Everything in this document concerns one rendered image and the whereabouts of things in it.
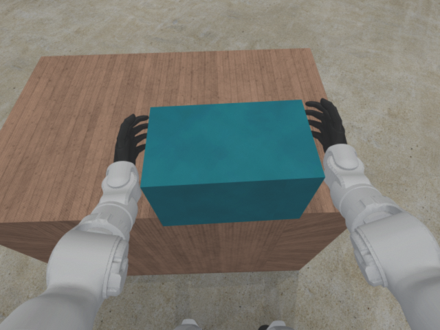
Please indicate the carton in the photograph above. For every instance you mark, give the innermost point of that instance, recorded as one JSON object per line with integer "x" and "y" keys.
{"x": 232, "y": 162}

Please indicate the robot right hand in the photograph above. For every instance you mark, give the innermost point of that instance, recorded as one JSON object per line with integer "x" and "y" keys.
{"x": 331, "y": 128}

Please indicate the left robot shin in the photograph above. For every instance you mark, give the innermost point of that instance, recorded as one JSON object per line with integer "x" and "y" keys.
{"x": 189, "y": 321}

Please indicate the left robot forearm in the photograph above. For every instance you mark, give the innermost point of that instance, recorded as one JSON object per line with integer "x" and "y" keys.
{"x": 117, "y": 209}

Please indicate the right robot upper arm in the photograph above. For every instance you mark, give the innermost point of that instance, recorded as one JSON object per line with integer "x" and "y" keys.
{"x": 396, "y": 253}

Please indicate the right robot forearm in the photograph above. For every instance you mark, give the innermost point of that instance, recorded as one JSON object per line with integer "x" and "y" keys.
{"x": 357, "y": 200}

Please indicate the left robot upper arm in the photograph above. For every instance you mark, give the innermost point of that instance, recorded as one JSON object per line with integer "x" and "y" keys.
{"x": 88, "y": 268}

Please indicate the pedestal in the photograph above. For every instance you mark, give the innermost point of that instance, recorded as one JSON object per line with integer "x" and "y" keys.
{"x": 60, "y": 137}

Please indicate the robot left hand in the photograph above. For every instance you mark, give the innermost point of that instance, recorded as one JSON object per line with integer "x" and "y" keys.
{"x": 126, "y": 148}

